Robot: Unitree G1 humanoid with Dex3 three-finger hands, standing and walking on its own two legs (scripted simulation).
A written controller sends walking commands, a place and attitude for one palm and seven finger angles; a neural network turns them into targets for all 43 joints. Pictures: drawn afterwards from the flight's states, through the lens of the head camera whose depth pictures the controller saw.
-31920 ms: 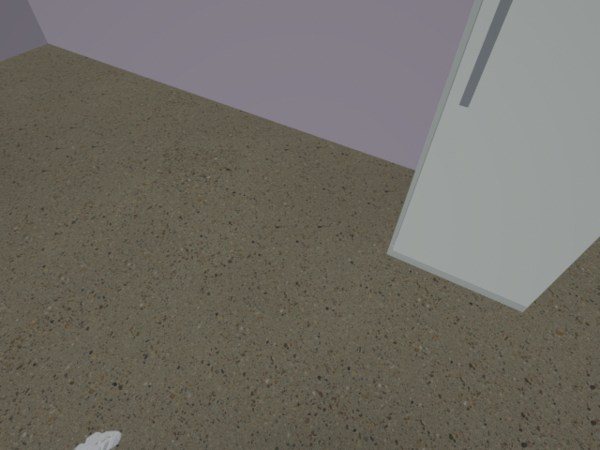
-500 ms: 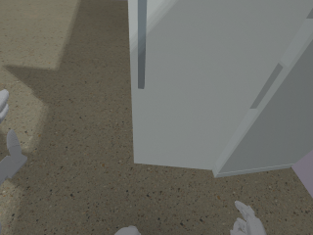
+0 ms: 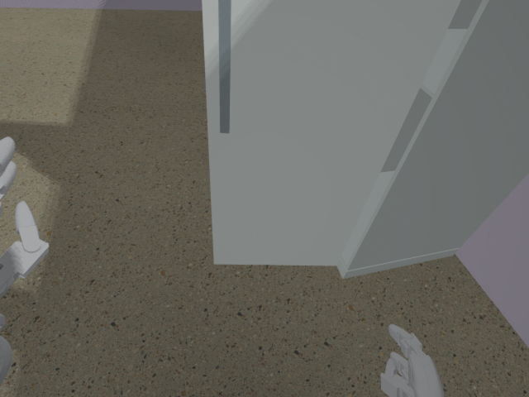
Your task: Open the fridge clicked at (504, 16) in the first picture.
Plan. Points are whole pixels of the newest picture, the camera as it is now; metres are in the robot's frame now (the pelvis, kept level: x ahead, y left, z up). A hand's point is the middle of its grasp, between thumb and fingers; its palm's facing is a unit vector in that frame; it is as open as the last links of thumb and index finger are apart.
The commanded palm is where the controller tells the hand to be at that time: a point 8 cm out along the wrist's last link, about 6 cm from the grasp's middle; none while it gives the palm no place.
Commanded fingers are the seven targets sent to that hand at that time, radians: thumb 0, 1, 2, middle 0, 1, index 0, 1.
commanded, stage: stop stepping back and stand still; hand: left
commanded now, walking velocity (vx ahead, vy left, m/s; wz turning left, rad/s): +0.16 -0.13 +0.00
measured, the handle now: (225, 52) +0.71 +0.17 +0.20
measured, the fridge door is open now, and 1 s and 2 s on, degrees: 77 77 77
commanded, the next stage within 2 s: let the arm hang, fingers relaxed in 1.04 s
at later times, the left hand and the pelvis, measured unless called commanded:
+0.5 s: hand out of the picture +0.16 +0.29 +0.16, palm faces +0.51 -0.80 -0.30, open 7.4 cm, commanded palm +0.08 +0.33 +0.19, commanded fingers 0.00 0.90 0.90 -0.20 -0.30 -0.20 -0.30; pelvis -0.05 +0.03 -0.01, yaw +1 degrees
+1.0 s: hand (33, 268) +0.20 +0.29 +0.15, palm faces +0.42 -0.81 -0.41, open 7.4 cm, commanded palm +0.13 +0.32 +0.19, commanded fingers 0.00 0.90 0.90 -0.20 -0.30 -0.20 -0.30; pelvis -0.02 +0.03 +0.01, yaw +0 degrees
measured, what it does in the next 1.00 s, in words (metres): steps on the spot: right foot, then left foot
